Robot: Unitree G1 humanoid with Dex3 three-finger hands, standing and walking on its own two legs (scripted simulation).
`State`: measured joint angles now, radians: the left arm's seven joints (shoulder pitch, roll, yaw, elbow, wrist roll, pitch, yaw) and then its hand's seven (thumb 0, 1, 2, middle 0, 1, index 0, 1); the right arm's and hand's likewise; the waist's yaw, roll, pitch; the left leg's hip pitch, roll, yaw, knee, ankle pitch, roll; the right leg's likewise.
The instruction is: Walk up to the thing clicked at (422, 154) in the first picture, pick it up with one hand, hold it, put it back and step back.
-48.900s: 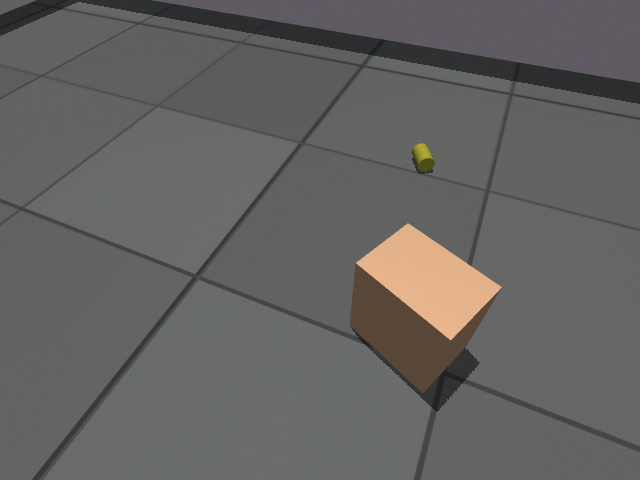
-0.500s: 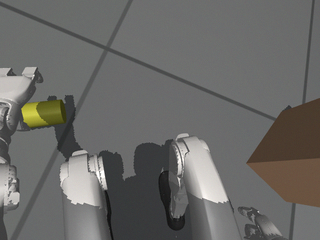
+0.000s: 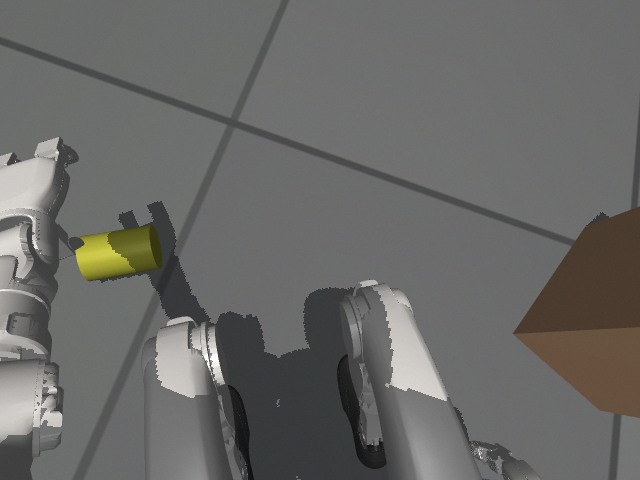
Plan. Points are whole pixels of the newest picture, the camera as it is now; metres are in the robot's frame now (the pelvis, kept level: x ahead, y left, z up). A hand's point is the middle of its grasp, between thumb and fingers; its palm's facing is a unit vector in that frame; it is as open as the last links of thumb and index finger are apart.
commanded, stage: home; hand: left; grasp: from above
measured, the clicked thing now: (121, 252) +0.48 +0.28 -0.35
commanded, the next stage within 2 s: none
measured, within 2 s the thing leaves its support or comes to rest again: neither
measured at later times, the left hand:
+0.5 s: hand out of the picture +0.27 +0.22 +0.09, palm faces -0.12 -0.84 -0.52, open 7.5 cm
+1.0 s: hand out of the picture +0.22 +0.20 +0.27, palm faces +0.17 -0.96 -0.21, open 7.4 cm
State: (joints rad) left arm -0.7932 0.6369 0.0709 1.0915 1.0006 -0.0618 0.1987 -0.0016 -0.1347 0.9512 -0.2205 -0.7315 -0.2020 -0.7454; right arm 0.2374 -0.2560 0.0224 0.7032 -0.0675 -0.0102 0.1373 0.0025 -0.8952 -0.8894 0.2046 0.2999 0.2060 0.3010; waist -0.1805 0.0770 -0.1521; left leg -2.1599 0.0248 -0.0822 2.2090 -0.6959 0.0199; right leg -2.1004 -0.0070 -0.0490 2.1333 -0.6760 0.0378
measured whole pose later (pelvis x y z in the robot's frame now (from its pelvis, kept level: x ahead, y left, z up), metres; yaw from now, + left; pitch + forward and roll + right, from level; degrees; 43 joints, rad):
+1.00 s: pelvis +0.08 +0.00 +0.32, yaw +6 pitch +12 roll -3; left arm 0.50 0.22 0.04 -0.14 -0.07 0.45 0.06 0.01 0.91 0.90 -0.20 -0.30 -0.20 -0.30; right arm 0.33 -0.22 0.04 0.52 0.02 -0.19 -0.19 0.01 -0.90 -0.89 0.20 0.30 0.21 0.30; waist -0.06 0.05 -0.20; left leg -0.74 0.03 -0.05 1.03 -0.49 -0.01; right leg -0.69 -0.01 -0.06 0.96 -0.47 0.01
